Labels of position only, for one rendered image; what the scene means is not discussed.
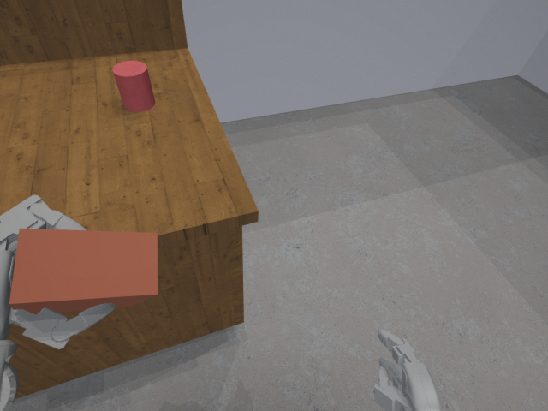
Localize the robot left forearm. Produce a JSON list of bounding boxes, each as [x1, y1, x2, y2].
[[0, 340, 19, 411]]

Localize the left robot hand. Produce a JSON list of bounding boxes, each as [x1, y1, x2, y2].
[[0, 195, 116, 349]]

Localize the sponge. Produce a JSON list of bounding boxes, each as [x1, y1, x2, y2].
[[9, 229, 158, 314]]

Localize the right robot hand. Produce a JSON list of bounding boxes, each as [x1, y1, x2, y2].
[[374, 329, 443, 411]]

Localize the table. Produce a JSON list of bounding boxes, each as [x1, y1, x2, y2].
[[0, 0, 259, 399]]

